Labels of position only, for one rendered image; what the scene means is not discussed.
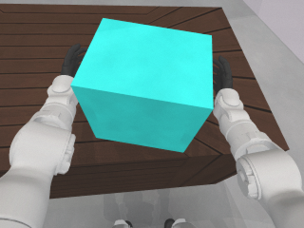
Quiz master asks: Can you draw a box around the robot shin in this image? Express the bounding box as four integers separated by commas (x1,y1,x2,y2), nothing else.
114,219,128,226
172,218,186,226

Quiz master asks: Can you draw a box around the robot left shin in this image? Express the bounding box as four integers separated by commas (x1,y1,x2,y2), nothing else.
114,219,128,226

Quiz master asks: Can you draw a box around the robot right forearm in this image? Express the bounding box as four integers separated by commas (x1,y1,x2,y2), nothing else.
213,88,302,188

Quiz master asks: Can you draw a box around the right robot hand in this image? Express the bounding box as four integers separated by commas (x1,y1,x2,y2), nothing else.
212,55,234,95

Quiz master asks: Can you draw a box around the left robot hand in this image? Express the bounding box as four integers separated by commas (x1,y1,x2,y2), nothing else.
60,43,88,78

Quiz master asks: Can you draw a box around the carton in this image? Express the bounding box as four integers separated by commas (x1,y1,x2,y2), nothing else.
70,18,214,153

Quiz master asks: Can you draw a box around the pedestal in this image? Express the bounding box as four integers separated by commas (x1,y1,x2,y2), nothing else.
0,3,290,200

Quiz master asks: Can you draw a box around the left robot upper arm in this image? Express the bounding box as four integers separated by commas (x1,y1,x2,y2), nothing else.
0,121,76,228

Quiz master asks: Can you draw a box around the robot left forearm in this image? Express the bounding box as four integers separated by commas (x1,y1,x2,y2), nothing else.
9,75,79,166

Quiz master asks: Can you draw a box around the robot right shin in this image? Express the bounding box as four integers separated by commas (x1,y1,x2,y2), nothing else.
172,218,186,226

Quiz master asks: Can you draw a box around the right robot upper arm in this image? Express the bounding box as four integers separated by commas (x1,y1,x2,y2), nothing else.
236,148,304,228

